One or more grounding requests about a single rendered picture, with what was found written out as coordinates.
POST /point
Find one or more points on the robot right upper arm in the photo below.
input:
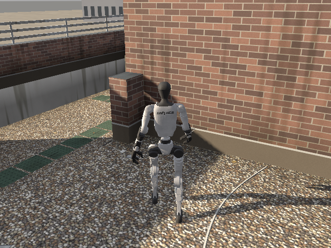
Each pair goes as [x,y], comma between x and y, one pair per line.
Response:
[183,115]

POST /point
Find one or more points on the robot left hand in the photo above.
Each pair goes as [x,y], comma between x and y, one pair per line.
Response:
[133,155]

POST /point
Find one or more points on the humanoid robot torso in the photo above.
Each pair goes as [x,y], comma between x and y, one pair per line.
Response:
[165,118]

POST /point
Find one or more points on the right robot forearm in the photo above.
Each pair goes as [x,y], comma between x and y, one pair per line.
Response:
[188,132]

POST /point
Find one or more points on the robot left upper arm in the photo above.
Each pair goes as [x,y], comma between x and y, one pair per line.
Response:
[145,119]

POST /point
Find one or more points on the left robot forearm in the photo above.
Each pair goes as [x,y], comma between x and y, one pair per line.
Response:
[139,139]

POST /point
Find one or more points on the robot right hand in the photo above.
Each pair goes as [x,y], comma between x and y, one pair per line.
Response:
[186,141]

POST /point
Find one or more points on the humanoid robot head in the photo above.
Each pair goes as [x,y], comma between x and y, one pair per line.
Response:
[164,91]

